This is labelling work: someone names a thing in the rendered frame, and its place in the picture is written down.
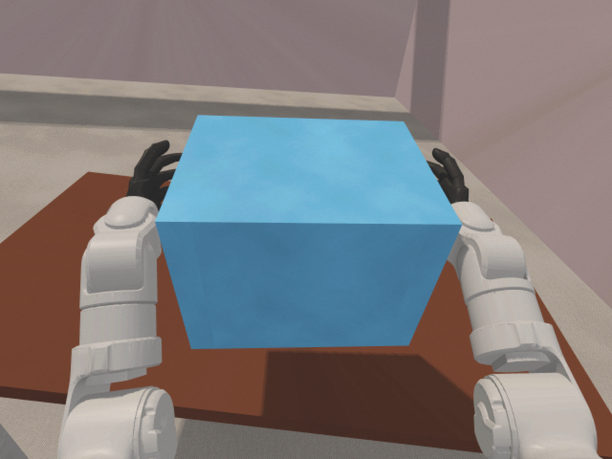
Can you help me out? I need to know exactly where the right robot hand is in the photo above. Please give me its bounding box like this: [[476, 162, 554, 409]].
[[426, 148, 469, 204]]

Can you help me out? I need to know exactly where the left robot forearm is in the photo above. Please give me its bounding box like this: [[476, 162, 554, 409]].
[[57, 196, 162, 459]]

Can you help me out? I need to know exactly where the robot right upper arm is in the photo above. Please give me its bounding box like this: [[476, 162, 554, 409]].
[[473, 373, 602, 459]]

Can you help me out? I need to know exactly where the left robot hand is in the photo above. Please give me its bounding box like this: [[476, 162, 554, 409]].
[[125, 141, 183, 211]]

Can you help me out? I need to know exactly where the robot left upper arm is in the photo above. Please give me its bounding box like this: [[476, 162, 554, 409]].
[[59, 386, 178, 459]]

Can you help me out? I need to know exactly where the carton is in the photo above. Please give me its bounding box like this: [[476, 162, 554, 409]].
[[155, 115, 462, 349]]

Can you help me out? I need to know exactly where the right robot forearm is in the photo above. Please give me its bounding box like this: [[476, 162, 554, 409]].
[[447, 202, 598, 451]]

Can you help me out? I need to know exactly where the table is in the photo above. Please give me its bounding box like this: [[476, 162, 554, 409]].
[[0, 172, 612, 459]]

